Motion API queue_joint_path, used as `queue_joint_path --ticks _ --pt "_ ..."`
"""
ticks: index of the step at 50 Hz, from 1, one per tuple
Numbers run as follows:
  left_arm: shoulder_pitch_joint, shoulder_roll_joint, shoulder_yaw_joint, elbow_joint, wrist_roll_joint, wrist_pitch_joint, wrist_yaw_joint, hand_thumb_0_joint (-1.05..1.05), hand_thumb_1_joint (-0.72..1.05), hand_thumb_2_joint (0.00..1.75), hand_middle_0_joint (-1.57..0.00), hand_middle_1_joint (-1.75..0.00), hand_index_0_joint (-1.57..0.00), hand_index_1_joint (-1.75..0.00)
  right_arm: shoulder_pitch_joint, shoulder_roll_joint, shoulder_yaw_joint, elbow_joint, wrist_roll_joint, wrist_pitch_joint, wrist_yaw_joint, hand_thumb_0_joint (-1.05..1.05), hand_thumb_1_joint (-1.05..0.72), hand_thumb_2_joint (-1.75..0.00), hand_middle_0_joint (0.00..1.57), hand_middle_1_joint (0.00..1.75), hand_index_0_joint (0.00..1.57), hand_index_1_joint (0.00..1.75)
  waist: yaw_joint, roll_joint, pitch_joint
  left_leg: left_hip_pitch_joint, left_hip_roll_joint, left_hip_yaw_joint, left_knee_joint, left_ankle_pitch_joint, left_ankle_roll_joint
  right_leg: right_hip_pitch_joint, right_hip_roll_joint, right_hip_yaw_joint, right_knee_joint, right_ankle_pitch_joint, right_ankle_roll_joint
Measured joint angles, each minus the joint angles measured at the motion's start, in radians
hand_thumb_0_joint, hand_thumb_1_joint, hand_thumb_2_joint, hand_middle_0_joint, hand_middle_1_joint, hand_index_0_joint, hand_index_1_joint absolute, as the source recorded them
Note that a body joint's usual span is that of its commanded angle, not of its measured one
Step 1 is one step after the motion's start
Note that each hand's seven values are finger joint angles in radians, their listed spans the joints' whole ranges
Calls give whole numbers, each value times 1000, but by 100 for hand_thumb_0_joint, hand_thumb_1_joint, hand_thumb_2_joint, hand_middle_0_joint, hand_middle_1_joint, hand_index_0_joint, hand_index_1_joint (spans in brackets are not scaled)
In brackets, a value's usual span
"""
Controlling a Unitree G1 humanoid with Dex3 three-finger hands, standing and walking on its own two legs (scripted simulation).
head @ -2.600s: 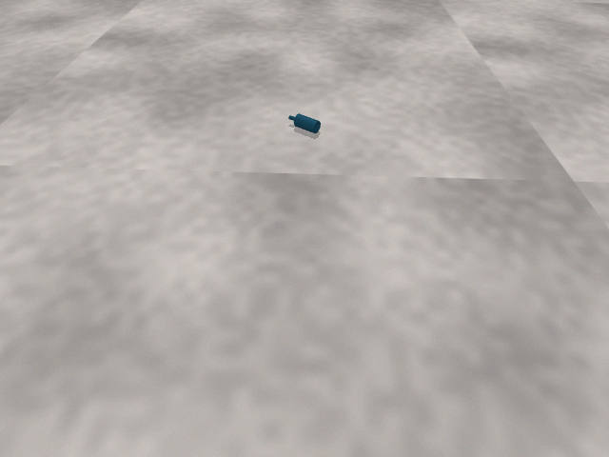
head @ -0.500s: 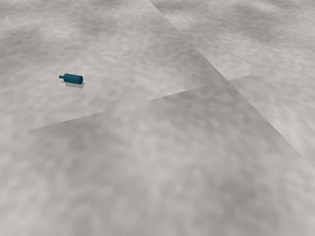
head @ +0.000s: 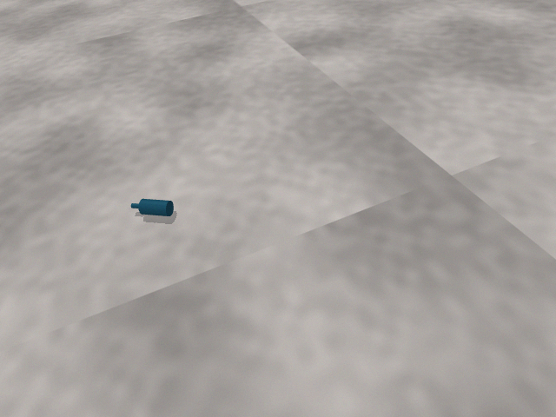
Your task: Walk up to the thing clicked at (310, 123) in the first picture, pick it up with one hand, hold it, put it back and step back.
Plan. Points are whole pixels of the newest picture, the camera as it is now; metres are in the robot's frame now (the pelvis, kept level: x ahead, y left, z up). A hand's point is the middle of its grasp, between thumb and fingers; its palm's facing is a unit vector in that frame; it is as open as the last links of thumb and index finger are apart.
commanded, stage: walk up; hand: left
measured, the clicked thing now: (150, 207) +1.25 +0.77 -0.73
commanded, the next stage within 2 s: none
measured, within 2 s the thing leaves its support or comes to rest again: neither
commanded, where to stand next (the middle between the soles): +0.78 +0.59 m, yaw -7 degrees
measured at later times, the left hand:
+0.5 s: hand (54, 358) +0.28 +0.45 -0.14, palm faces -0.12 -0.90 -0.43, open 7.4 cm
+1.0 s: hand (29, 284) +0.42 +0.56 -0.11, palm faces -0.06 -0.85 -0.53, open 7.4 cm
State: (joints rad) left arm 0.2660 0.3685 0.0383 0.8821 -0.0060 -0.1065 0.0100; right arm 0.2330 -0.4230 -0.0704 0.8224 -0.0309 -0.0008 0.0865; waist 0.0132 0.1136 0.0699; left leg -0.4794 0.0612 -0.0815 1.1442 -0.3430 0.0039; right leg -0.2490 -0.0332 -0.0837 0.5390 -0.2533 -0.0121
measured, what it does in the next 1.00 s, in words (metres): walks ahead: left foot, then right foot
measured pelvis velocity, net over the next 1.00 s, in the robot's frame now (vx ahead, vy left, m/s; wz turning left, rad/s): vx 0.35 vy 0.27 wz -0.07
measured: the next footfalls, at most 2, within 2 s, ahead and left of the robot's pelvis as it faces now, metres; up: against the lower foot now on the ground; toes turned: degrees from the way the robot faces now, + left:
left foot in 0.22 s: +0.24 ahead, +0.24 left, +0.00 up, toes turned +6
right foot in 0.68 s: +0.39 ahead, +0.09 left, +0.00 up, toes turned -11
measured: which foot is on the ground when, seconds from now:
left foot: up 0.00-0.20, down 0.22-0.70, up 0.72-1.00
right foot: down 0.00-0.24, up 0.26-0.66, down 0.68-1.00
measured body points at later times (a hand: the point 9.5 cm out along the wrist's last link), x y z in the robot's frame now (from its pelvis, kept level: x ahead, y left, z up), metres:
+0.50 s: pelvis +0.20 +0.17 +0.00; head +0.22 +0.17 +0.45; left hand +0.29 +0.49 -0.11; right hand +0.22 -0.16 -0.10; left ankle +0.20 +0.24 -0.73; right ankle +0.26 +0.03 -0.68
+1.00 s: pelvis +0.35 +0.27 +0.00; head +0.36 +0.22 +0.44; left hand +0.43 +0.60 -0.08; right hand +0.41 -0.07 -0.13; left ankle +0.45 +0.46 -0.69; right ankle +0.36 +0.10 -0.73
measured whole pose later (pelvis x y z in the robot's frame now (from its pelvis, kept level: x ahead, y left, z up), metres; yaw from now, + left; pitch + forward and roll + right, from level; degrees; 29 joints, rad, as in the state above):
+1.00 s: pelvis +0.35 +0.27 +0.00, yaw -4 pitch -3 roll -2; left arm 0.31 0.41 0.05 0.90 0.03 -0.10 0.03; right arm 0.26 -0.48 -0.12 0.83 -0.05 0.05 0.11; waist 0.00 0.13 0.08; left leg -0.53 0.15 -0.10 0.91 -0.28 -0.03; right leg -0.23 -0.10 -0.09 0.56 -0.28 0.02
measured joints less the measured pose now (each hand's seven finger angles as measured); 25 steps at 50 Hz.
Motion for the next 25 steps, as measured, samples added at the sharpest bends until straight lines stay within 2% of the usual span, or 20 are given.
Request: queue_joint_path --ticks 3,6,10,11,12,13,15,16,18,21,25 --pt "50 8 0 21 8 -4 -3 1 90 90 -20 -30 -21 -30 -39 -24 -21 -27 -3 8 12 1 -91 -90 21 29 20 30 4 10 4 -72 49 -15 -117 67 -14 54 -14 11 -31 -20 24" --pt "82 30 5 30 20 -6 -5 1 90 90 -20 -30 -21 -30 -63 -39 -36 -32 -11 17 28 1 -91 -90 21 29 20 30 11 7 5 -93 91 24 -278 116 -20 89 -32 13 -33 -57 43" --pt "109 74 15 41 28 -4 -2 1 90 90 -20 -30 -21 -30 -77 -47 -50 -17 -18 15 47 1 -91 -90 20 29 20 30 23 -14 -4 -27 97 74 -461 162 0 108 -64 21 24 -142 74" --pt "111 89 18 47 30 2 0 1 90 90 -20 -30 -21 -30 -78 -42 -55 -12 -20 11 47 1 -91 -90 20 29 20 30 20 -35 -8 -9 80 89 -470 164 -9 104 -86 27 61 -177 72" --pt "103 107 24 57 31 10 4 1 90 90 -20 -30 -21 -30 -83 -27 -57 -6 -22 6 45 1 -91 -90 20 29 20 30 18 -77 1 -3 50 116 -441 141 -14 88 -125 49 125 -205 49" --pt "95 117 28 64 30 19 10 1 90 90 -20 -30 -21 -30 -85 -15 -55 -8 -26 -2 43 1 -91 -90 20 29 20 30 15 -109 12 5 29 141 -411 110 -10 52 -143 88 230 -210 18" --pt "76 113 25 79 19 36 23 1 90 90 -20 -30 -21 -30 -76 0 -46 -13 -15 -13 33 1 -91 -90 20 29 20 30 -4 -116 22 22 25 156 -383 66 3 -44 -83 142 462 -237 -19" --pt "65 108 19 85 15 40 26 1 91 90 -20 -30 -20 -30 -67 8 -42 -12 -7 -13 28 1 -91 -90 21 29 20 30 -13 -113 21 42 25 161 -397 58 12 -93 -54 140 549 -229 -30" --pt "48 101 7 87 5 38 22 1 91 90 -20 -30 -20 -30 -42 25 -34 -7 -3 -8 15 1 -91 -90 21 29 20 30 -29 -121 17 99 14 184 -460 64 23 -174 -23 125 619 -175 -39" --pt "27 91 1 76 -5 29 11 1 91 90 -20 -30 -20 -30 5 35 -24 1 1 -15 3 1 -90 -90 21 29 20 30 -51 -134 16 186 -22 217 -560 76 43 -252 -12 104 570 -103 -31" --pt "4 69 -3 60 -3 32 6 1 91 90 -20 -30 -20 -30 63 27 -24 9 -8 -14 -5 1 -90 -90 21 29 20 30 -74 -124 17 279 -64 250 -633 61 74 -284 -14 70 401 -75 -9"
